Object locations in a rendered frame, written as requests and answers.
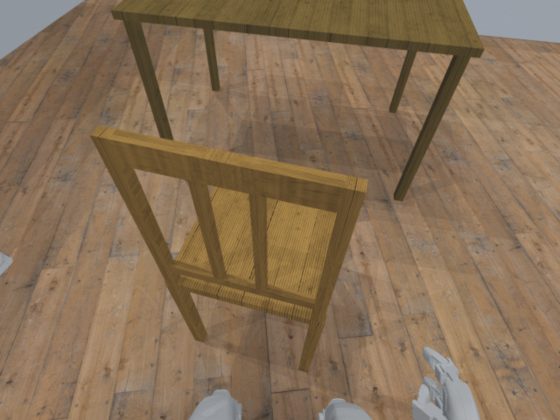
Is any robot right hand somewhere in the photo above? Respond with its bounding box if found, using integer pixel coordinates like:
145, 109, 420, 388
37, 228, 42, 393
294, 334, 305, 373
412, 346, 480, 420

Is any robot thigh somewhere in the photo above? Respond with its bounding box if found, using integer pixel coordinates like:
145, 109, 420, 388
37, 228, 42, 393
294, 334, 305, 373
318, 402, 372, 420
188, 395, 242, 420

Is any chair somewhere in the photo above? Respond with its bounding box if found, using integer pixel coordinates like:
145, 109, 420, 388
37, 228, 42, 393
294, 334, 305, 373
90, 125, 368, 373

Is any table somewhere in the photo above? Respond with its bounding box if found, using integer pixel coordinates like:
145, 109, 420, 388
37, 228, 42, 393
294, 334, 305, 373
111, 0, 485, 201

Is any right robot thigh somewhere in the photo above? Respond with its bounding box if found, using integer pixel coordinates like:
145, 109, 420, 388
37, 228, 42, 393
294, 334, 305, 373
318, 402, 372, 420

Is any left robot thigh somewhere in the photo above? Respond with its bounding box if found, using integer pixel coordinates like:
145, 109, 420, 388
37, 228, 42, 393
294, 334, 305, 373
188, 395, 242, 420

